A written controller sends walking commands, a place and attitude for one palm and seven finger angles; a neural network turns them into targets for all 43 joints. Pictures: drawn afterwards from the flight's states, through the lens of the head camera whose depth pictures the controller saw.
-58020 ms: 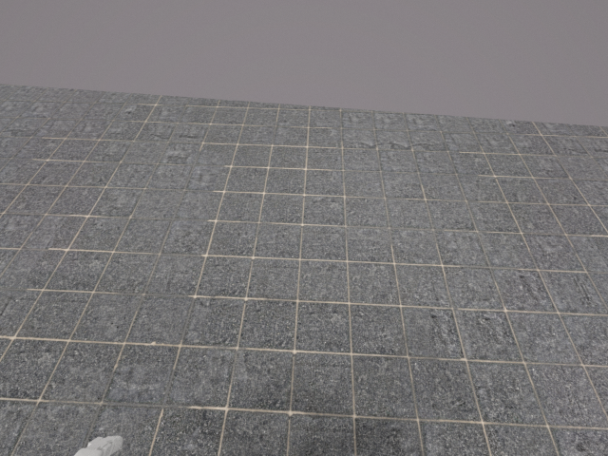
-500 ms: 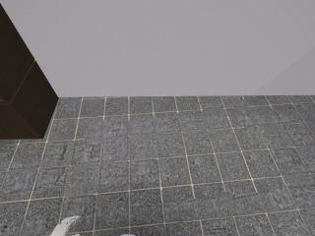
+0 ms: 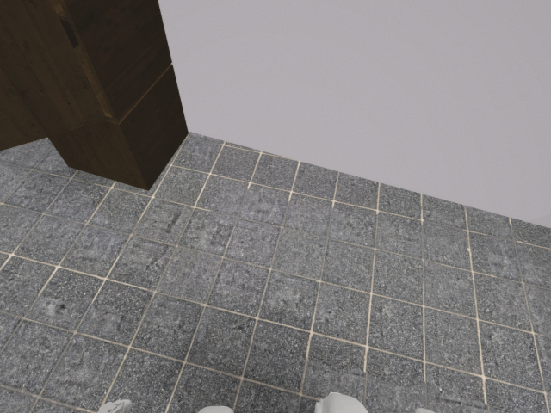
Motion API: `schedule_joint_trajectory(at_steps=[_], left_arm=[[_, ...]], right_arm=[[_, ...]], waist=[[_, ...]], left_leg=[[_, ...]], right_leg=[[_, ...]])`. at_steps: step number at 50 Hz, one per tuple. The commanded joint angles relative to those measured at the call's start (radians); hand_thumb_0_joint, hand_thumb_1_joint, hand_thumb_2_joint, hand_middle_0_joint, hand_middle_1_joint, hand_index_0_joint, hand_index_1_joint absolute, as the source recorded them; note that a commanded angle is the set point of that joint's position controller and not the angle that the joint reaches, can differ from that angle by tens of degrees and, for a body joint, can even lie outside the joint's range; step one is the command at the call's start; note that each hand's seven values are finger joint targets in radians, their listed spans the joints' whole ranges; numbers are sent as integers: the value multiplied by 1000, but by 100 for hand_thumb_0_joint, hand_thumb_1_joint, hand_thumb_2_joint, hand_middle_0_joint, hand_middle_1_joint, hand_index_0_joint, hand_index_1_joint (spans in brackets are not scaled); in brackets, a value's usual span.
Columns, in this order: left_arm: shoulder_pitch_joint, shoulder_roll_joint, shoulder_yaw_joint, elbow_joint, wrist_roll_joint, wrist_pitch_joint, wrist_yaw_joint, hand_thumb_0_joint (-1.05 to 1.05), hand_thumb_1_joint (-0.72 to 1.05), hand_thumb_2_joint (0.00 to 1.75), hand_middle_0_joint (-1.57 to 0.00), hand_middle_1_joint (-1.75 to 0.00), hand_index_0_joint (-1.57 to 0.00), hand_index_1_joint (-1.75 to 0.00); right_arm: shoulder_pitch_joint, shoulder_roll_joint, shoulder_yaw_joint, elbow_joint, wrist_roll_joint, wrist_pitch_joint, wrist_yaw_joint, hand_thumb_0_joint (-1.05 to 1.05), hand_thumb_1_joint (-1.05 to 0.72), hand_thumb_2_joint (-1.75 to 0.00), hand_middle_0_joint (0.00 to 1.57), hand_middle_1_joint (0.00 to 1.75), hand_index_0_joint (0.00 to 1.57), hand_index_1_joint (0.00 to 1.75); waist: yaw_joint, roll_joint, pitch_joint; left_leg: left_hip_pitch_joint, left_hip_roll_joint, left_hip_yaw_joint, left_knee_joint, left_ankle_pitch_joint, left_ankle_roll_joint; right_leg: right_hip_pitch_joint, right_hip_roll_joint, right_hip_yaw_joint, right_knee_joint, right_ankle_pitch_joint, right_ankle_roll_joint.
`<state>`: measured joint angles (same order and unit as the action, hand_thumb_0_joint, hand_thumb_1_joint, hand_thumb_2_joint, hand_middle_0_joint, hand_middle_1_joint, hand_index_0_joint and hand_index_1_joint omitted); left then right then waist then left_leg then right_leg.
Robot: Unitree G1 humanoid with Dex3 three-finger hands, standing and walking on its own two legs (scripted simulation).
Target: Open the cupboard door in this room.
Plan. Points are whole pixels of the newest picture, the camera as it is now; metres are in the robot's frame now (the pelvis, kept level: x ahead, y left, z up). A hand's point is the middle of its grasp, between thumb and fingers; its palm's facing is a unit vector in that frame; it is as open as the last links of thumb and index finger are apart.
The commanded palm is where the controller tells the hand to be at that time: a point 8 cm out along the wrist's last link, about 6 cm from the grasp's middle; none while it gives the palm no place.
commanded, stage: turn to face it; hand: left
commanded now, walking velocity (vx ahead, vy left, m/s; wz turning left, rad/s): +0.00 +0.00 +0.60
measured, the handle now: out of the picture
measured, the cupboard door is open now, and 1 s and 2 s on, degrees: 47 47 47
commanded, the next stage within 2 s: take the last steps up to it in 0.84 s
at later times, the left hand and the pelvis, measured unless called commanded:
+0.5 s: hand out of the picture -0.01 +0.20 -0.19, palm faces +0.35 -0.91 -0.22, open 7.4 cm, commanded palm none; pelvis +0.00 -0.01 -0.01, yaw +19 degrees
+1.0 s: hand out of the picture -0.03 +0.14 -0.16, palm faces +0.50 -0.84 -0.22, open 7.4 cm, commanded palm none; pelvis +0.02 -0.05 +0.01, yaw +29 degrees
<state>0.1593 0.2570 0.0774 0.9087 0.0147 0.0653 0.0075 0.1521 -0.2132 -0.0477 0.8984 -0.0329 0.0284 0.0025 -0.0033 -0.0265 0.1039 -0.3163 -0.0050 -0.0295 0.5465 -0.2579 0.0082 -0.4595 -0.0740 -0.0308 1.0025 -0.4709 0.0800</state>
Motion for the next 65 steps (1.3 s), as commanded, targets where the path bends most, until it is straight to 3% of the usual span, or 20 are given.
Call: schedule_joint_trajectory(at_steps=[1,4,5,6,7,11,17,20,22,23,27,37,40,43,47,54,55,57,60,65], left_arm=[[-7,51,5,-103,-7,-40,2,0,90,90,-20,-30,-20,-30],[96,75,14,-80,-7,-52,6,0,90,90,-20,-30,-20,-30],[142,126,27,-76,1,-63,13,0,90,90,-20,-30,-20,-30],[153,221,45,-77,17,-70,22,0,90,90,-20,-30,-20,-30],[130,236,33,-89,12,-65,22,0,90,90,-20,-30,-20,-30],[5,119,10,-119,11,-70,29,0,90,90,-20,-30,-20,-30],[110,179,29,-73,15,-71,21,0,90,90,-20,-30,-20,-30],[92,175,34,-68,1,-66,14,0,90,90,-20,-30,-20,-30],[60,65,6,-128,-11,-57,3,0,90,90,-20,-30,-20,-30],[-2,83,1,-155,1,-46,10,0,90,90,-20,-30,-20,-30],[1,67,9,-80,1,-31,4,0,90,90,-20,-30,-20,-30],[124,41,1,-27,-4,-50,5,0,90,90,-20,-30,-20,-30],[149,202,24,-27,17,-71,17,0,90,90,-20,-30,-20,-30],[70,121,7,-33,8,-76,24,0,90,90,-20,-30,-20,-30],[109,110,6,-13,14,-82,25,0,90,90,-20,-30,-20,-30],[135,149,34,41,9,-86,0,0,90,90,-20,-30,-20,-30],[112,122,31,30,2,-81,-5,0,90,90,-20,-30,-20,-30],[-2,32,5,-47,4,-75,-18,0,90,90,-20,-30,-20,-30],[-76,32,2,-33,10,-81,-25,0,90,90,-20,-30,-20,-30],[-15,3,-11,11,9,-77,-36,0,90,90,-20,-30,-20,-30]], right_arm=[[33,-228,-69,-54,2,-7,-16,0,-90,-90,20,30,20,30],[-34,-216,-72,-73,12,4,-11,0,-90,-90,20,30,20,30],[-43,-176,-67,-87,20,5,-6,0,-90,-90,20,30,20,30],[-39,-108,-57,-111,26,5,2,0,-90,-90,20,30,20,30],[-51,-138,-61,-118,16,9,10,0,-90,-90,20,30,20,30],[-38,-106,-53,-69,18,28,25,0,-90,-90,20,30,20,30],[-92,-65,-28,-80,26,12,33,0,-90,-90,20,30,20,30],[4,-105,-34,-60,22,0,27,0,-90,-90,20,30,20,30],[133,-290,-80,-43,7,-11,13,0,-90,-90,20,30,20,30],[181,-317,-81,-22,6,-3,5,0,-90,-90,20,30,20,30],[33,-206,-48,-51,4,-16,-23,0,-90,-90,20,30,20,30],[-5,-179,-46,-32,10,-3,-16,0,-90,-90,20,30,20,30],[-15,-85,-31,-63,24,0,1,0,-90,-90,20,30,20,30],[-23,-100,-41,-18,19,21,2,0,-90,-90,20,30,20,30],[-35,-44,-23,6,25,13,7,0,-90,-90,20,30,20,30],[34,-55,-12,34,16,-24,14,0,-90,-90,20,30,20,30],[91,-94,-19,47,14,-33,8,0,-90,-90,20,30,20,30],[273,-231,-50,77,-4,-33,-10,0,-90,-90,20,30,20,30],[223,-153,-28,67,3,-54,-27,0,-90,-90,20,30,20,30],[190,-124,-12,87,8,-76,-25,0,-90,-90,20,30,20,30]], waist=[[-23,187,-181],[33,166,-170],[60,31,-182],[68,-273,-152],[65,-244,-124],[-10,-211,-96],[46,-178,-128],[-13,-129,-168],[-83,343,-226],[-104,235,-217],[-23,185,-132],[28,149,-163],[49,-239,-132],[12,-219,-63],[30,-148,-96],[16,-125,-92],[-19,-15,-105],[-106,350,-103],[-63,186,-45],[-9,137,-67]], left_leg=[[140,215,-248,-146,418,143],[-22,161,-252,-82,273,94],[-144,85,-202,32,106,39],[-308,-74,-10,279,-255,-48],[-271,-37,-26,511,-363,-41],[-231,35,17,613,-214,-68],[-107,1,135,199,-204,-62],[105,4,124,-74,19,-36],[380,406,-380,-170,617,184],[301,453,-378,-166,521,251],[131,273,-221,-203,366,162],[10,183,-194,-128,212,106],[-183,-49,20,313,-315,-33],[-223,10,-21,599,-233,-38],[-138,4,56,364,-235,-53],[108,-14,132,-78,-88,-26],[245,30,62,-167,-64,7],[392,376,-430,-321,-98,225],[253,317,-360,-346,-136,234],[222,216,-133,-343,103,191]], right_leg=[[73,37,-3,-203,20,-9],[309,60,-17,-477,192,-20],[445,-49,90,-652,204,-45],[483,-333,383,-755,234,-158],[328,-425,390,-765,256,-239],[284,-258,77,-664,542,-201],[401,-279,-7,-563,742,-186],[309,-259,-80,-412,662,-107],[-109,-60,-139,-25,-158,19],[-109,-53,-29,91,-208,-4],[-82,-38,33,139,12,-9],[298,53,-35,-484,199,-33],[345,-373,356,-751,341,-230],[271,-268,216,-703,491,-241],[352,-231,93,-644,702,-220],[266,-237,66,-605,245,-160],[141,-195,16,-499,155,-119],[-220,5,-119,-37,-164,-46],[-262,-53,18,153,-1,-69],[-98,-37,-40,-79,125,-60]])
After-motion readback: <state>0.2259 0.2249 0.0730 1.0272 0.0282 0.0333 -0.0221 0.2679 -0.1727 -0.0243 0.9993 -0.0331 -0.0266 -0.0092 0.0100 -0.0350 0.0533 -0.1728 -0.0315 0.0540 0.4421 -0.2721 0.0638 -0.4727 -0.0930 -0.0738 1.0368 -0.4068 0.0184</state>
